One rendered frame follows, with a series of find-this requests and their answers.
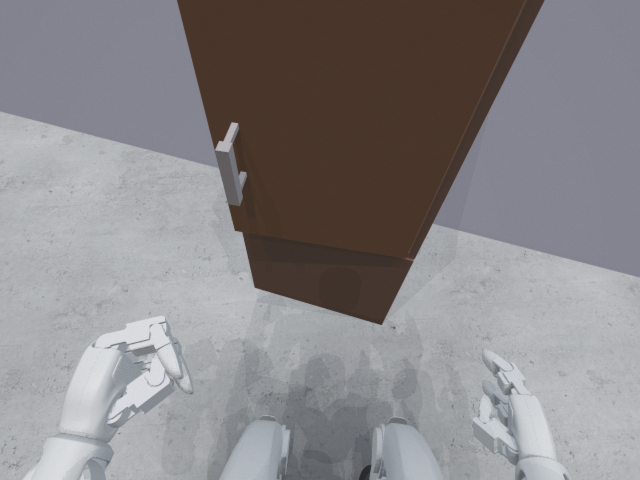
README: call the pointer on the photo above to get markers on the robot thigh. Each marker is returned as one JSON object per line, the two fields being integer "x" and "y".
{"x": 260, "y": 454}
{"x": 399, "y": 452}

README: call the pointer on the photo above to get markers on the robot left thigh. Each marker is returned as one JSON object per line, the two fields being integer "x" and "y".
{"x": 260, "y": 454}

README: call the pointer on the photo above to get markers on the handle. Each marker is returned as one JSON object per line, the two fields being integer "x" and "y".
{"x": 233, "y": 182}

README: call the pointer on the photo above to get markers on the cupboard door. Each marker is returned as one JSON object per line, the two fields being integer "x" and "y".
{"x": 349, "y": 111}

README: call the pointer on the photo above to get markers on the robot right thigh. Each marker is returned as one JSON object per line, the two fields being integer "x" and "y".
{"x": 399, "y": 452}

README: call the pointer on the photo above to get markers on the robot left forearm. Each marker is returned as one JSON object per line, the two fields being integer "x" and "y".
{"x": 71, "y": 457}

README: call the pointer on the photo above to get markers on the robot right forearm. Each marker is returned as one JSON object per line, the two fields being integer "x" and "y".
{"x": 540, "y": 468}

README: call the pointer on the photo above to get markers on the robot right hand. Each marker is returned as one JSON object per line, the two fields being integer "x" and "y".
{"x": 521, "y": 415}

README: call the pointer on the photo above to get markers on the robot left hand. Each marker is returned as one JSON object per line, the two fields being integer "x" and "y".
{"x": 93, "y": 407}

